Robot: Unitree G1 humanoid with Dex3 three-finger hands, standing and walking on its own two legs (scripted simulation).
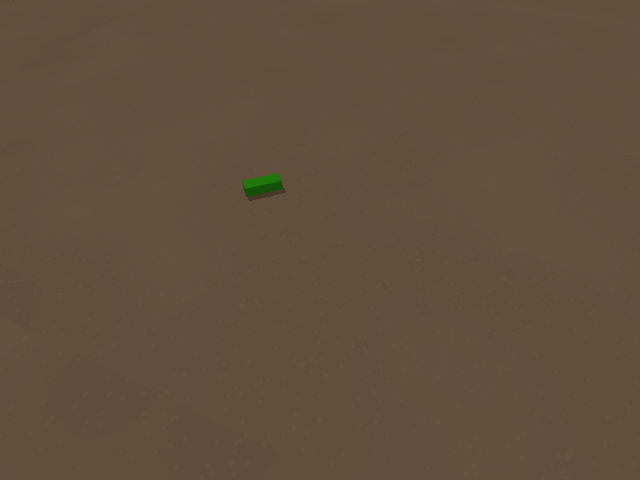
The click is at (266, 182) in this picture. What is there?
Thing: lying carton
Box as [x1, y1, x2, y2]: [242, 173, 281, 196]
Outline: 278,173 243,180 242,181 246,196 281,188 281,180
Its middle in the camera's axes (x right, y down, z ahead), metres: -0.27 -0.23 +1.86
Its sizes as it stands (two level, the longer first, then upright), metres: 0.174 0.062 0.051
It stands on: the floor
